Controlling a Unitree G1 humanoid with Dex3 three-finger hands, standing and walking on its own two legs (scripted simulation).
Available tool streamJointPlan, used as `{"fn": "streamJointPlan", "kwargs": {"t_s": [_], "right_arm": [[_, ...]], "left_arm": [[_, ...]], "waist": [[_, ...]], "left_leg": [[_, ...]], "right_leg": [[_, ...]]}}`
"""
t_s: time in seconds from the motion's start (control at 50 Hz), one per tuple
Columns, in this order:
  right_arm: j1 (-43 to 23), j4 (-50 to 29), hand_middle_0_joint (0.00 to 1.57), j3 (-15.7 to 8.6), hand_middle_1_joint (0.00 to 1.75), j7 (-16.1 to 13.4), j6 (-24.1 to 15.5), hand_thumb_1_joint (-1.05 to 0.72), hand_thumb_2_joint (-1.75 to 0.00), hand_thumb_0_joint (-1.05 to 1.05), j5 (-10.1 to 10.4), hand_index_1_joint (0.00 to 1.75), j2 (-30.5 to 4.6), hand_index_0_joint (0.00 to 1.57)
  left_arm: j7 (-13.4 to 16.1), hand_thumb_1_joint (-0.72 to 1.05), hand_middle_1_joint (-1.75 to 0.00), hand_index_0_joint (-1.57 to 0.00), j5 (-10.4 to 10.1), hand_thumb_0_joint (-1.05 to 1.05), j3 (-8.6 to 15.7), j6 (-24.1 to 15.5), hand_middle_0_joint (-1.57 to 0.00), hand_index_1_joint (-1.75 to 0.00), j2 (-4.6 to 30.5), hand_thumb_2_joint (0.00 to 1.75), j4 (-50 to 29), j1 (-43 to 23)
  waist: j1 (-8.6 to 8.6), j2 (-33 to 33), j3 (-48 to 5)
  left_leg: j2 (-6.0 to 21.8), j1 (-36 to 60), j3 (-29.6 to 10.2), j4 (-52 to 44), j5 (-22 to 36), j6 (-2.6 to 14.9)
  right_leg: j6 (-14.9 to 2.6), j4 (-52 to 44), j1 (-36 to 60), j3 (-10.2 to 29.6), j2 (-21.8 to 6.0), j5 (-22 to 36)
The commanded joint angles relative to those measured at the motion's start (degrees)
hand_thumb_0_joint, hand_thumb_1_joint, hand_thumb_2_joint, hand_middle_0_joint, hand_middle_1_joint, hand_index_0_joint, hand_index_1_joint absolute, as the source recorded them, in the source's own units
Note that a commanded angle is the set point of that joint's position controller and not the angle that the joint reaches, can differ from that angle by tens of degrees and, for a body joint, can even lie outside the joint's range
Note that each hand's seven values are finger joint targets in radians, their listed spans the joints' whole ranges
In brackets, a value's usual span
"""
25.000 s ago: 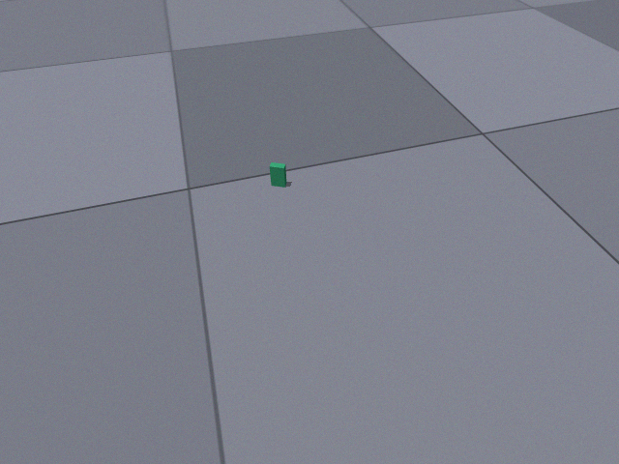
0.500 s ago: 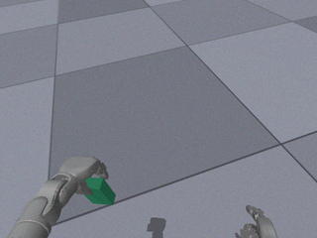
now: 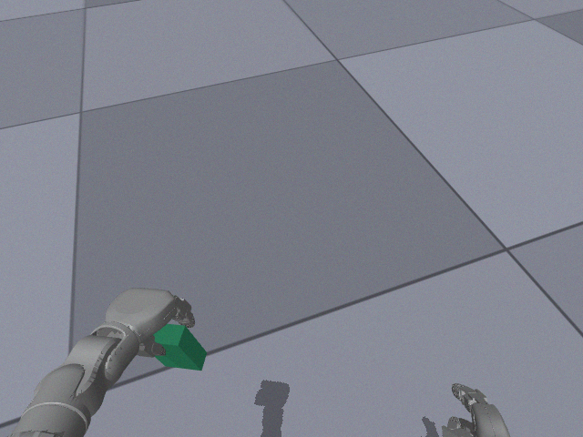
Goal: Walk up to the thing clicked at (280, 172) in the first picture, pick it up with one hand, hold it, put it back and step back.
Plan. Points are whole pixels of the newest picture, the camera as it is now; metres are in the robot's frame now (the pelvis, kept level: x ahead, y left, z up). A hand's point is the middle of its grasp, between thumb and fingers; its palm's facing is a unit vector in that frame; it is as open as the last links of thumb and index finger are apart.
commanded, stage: crouch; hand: left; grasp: from above
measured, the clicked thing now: (174, 347) +0.30 +0.22 -0.14
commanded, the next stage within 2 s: lower in 1.64 s
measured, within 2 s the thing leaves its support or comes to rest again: neither
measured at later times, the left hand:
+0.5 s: hand (179, 358) +0.33 +0.26 -0.29, palm faces -0.43 +0.10 -0.90, open 6.5 cm
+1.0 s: hand (190, 368) +0.36 +0.28 -0.46, palm faces -0.46 +0.07 -0.88, open 6.6 cm
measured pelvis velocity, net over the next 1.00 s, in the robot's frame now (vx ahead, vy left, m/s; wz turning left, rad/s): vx -0.06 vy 0.01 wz -0.02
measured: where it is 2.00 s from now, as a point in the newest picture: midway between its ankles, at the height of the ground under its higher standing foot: outside the picture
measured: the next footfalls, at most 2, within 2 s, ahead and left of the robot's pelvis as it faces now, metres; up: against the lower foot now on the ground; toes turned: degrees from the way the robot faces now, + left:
none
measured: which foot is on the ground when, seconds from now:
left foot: down 0.00-1.00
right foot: down 0.00-1.00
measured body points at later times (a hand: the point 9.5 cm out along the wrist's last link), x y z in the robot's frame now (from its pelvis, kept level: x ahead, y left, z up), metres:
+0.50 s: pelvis -0.05 +0.01 -0.18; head +0.10 +0.03 +0.25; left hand +0.35 +0.25 -0.24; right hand +0.02 -0.28 -0.30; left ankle +0.01 +0.13 -0.72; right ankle +0.03 -0.14 -0.72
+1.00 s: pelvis -0.06 +0.01 -0.31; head +0.15 +0.05 +0.08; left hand +0.38 +0.27 -0.41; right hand +0.02 -0.27 -0.44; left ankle +0.01 +0.13 -0.72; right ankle +0.03 -0.14 -0.72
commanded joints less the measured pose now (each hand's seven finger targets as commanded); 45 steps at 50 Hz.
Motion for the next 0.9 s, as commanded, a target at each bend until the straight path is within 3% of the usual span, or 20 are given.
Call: {"fn": "streamJointPlan", "kwargs": {"t_s": [0.0,0.06,0.16,0.26,0.32,0.34,0.36,0.44,0.48,0.54,0.58,0.62,0.72,0.76,0.78,0.82,0.88], "right_arm": [[0.2,-5.3,0.2,-3.8,0.3,1.2,-0.9,-0.91,-0.9,0.0,-1.5,0.3,-8.0,0.2],[2.7,-4.7,0.2,-4.7,0.3,2.6,-0.2,-0.91,-0.9,0.0,-2.2,0.3,-8.8,0.2],[4.0,-4.2,0.2,-5.5,0.3,4.4,-0.3,-0.91,-0.9,0.0,-3.2,0.3,-9.8,0.2],[5.7,-2.7,0.2,-6.3,0.3,4.7,-2.0,-0.91,-0.9,0.0,-4.2,0.3,-10.7,0.2],[6.9,-2.2,0.2,-6.9,0.3,4.9,-3.6,-0.91,-0.9,0.0,-4.6,0.3,-11.4,0.2],[7.0,-2.0,0.2,-6.9,0.3,5.0,-4.0,-0.91,-0.9,0.0,-4.7,0.3,-11.1,0.2],[7.4,-1.9,0.2,-7.2,0.3,5.1,-4.3,-0.91,-0.9,0.0,-4.8,0.3,-11.6,0.2],[7.6,-0.8,0.2,-7.3,0.3,5.7,-5.8,-0.91,-0.9,0.0,-5.3,0.3,-12.5,0.2],[8.2,-0.7,0.2,-7.0,0.3,6.1,-6.3,-0.91,-0.9,0.0,-5.6,0.3,-12.4,0.2],[8.7,-0.3,0.2,-6.6,0.3,6.8,-7.1,-0.91,-0.9,0.0,-6.2,0.3,-12.3,0.2],[8.8,0.0,0.2,-6.4,0.3,7.2,-7.6,-0.91,-0.9,0.0,-6.5,0.3,-12.7,0.2],[9.6,-0.1,0.2,-6.3,0.3,7.8,-7.9,-0.91,-0.91,0.0,-6.8,0.3,-12.8,0.2],[9.8,0.3,0.2,-5.9,0.3,8.9,-8.4,-0.92,-0.91,0.0,-7.3,0.3,-12.8,0.2],[10.4,0.4,0.2,-5.7,0.3,9.4,-8.4,-0.92,-0.91,0.0,-7.6,0.3,-12.7,0.2],[10.3,0.8,0.2,-5.8,0.3,9.5,-8.4,-0.92,-0.91,0.0,-7.8,0.3,-12.6,0.2],[10.7,1.0,0.2,-5.4,0.3,9.9,-8.2,-0.92,-0.91,0.0,-7.9,0.3,-12.8,0.2],[11.2,1.1,0.2,-5.6,0.3,10.6,-7.9,-0.92,-0.91,0.0,-8.2,0.3,-13.3,0.2]], "left_arm": [[8.2,0.72,-0.28,-1.08,3.7,0.0,6.7,-1.7,-1.05,-0.24,12.2,0.27,-4.3,-20.4],[11.9,0.7,-0.26,-1.08,6.0,0.0,5.7,-1.5,-1.04,-0.22,11.1,0.25,1.2,-22.7],[18.6,0.68,-0.24,-1.06,9.1,0.0,7.1,-0.3,-1.02,-0.2,12.2,0.18,9.8,-25.9],[21.9,0.65,-0.2,-1.06,10.8,0.0,6.8,1.1,-1.03,-0.18,13.3,0.2,12.6,-34.0],[22.5,0.69,-0.23,-1.07,10.7,0.0,8.4,1.4,-1.03,-0.19,14.4,0.18,14.1,-34.0],[22.4,0.7,-0.22,-1.08,11.0,0.0,7.7,1.6,-1.05,-0.19,14.1,0.2,14.0,-35.9],[22.5,0.7,-0.2,-1.1,11.2,0.0,8.9,1.6,-1.07,-0.18,15.6,0.21,14.9,-36.1],[22.2,0.76,-0.24,-1.12,11.6,0.0,8.8,1.4,-1.09,-0.22,15.9,0.27,17.9,-39.1],[22.3,0.78,-0.26,-1.14,12.5,0.0,9.7,1.2,-1.1,-0.22,17.8,0.25,18.3,-40.6],[22.0,0.82,-0.29,-1.16,12.3,0.0,9.8,0.9,-1.12,-0.25,17.6,0.3,20.9,-42.1],[21.9,0.84,-0.27,-1.18,12.6,0.0,11.5,0.8,-1.15,-0.23,20.3,0.27,22.4,-41.6],[21.7,0.89,-0.29,-1.22,12.9,0.0,12.1,0.1,-1.18,-0.25,21.6,0.31,20.2,-43.4],[21.9,0.89,-0.3,-1.22,12.9,0.0,12.9,-0.7,-1.18,-0.26,23.0,0.31,19.8,-47.2],[22.0,0.87,-0.28,-1.21,12.8,0.0,13.3,-0.7,-1.17,-0.24,22.7,0.31,21.1,-45.9],[22.0,0.86,-0.29,-1.2,12.7,0.0,13.3,-1.2,-1.17,-0.25,23.7,0.31,17.1,-49.0],[21.7,0.83,-0.29,-1.19,13.1,0.0,13.5,-1.0,-1.16,-0.26,23.8,0.34,20.4,-46.6],[21.3,0.81,-0.28,-1.17,13.5,0.0,14.3,-1.4,-1.14,-0.25,25.3,0.33,19.0,-48.0]], "waist": [[-1.62,1.3,-18.0],[-2.72,0.3,-20.4],[-2.71,0.4,-23.9],[-4.36,2.7,-30.0],[-3.73,2.9,-34.8],[-4.48,4.5,-35.6],[-4.24,4.8,-36.3],[-5.48,5.9,-36.2],[-5.67,6.7,-38.0],[-7.03,4.5,-37.8],[-6.31,5.5,-39.4],[-6.86,6.6,-43.0],[-7.86,8.5,-43.6],[-8.09,9.1,-44.5],[-8.06,10.3,-46.4],[-8.17,11.0,-45.1],[-8.41,11.8,-47.6]], "left_leg": [[-2.1,0.1,0.1,5.4,11.3,0.66],[-2.0,-5.8,-0.2,11.9,10.9,1.1],[-2.6,-18.1,-0.3,21.1,4.2,1.54],[-2.6,-27.8,-1.1,29.7,-1.4,2.01],[-2.4,-32.0,-2.2,34.2,-2.2,2.06],[-2.5,-33.6,-2.0,35.8,-2.9,2.03],[-2.3,-34.3,-2.6,36.6,-3.4,1.82],[-1.8,-39.0,-5.1,40.0,-8.6,1.02],[-2.3,-42.2,-4.6,42.8,-9.8,1.17],[-2.7,-48.5,-4.6,46.8,-13.3,1.7],[-2.9,-49.4,-4.5,49.4,-12.4,1.72],[-3.0,-49.8,-4.5,51.9,-10.8,1.73],[-3.0,-53.0,-4.8,55.5,-14.3,1.8],[-3.2,-53.9,-4.0,58.4,-11.8,1.91],[-3.2,-54.7,-3.5,59.5,-11.4,1.95],[-3.2,-55.5,-3.8,60.8,-9.9,1.81],[-3.0,-54.0,-4.0,63.4,-5.4,1.75]], "right_leg": [[-2.47,3.2,-4.6,-1.8,3.2,8.5],[-2.44,8.6,-10.3,-2.0,3.2,7.9],[-2.55,16.9,-19.6,-2.2,3.0,2.0],[-3.08,25.4,-30.6,-2.5,3.1,-2.9],[-3.51,31.5,-35.0,-2.8,2.8,-4.1],[-3.58,33.1,-37.4,-2.8,2.6,-4.6],[-3.66,34.8,-39.0,-3.2,2.7,-5.4],[-3.43,41.0,-48.9,-4.4,2.4,-10.0],[-3.5,43.5,-50.6,-4.5,2.3,-10.7],[-3.45,46.2,-54.0,-4.7,2.2,-13.2],[-3.51,48.6,-56.6,-4.5,2.1,-13.1],[-3.6,51.2,-57.5,-5.0,2.1,-11.7],[-3.61,55.0,-63.4,-5.5,2.0,-14.3],[-3.43,56.6,-63.6,-5.4,1.8,-12.3],[-3.57,57.6,-63.7,-5.5,2.1,-11.9],[-3.54,59.0,-65.2,-5.7,2.0,-11.3],[-3.57,61.7,-66.8,-6.1,2.0,-8.3]]}}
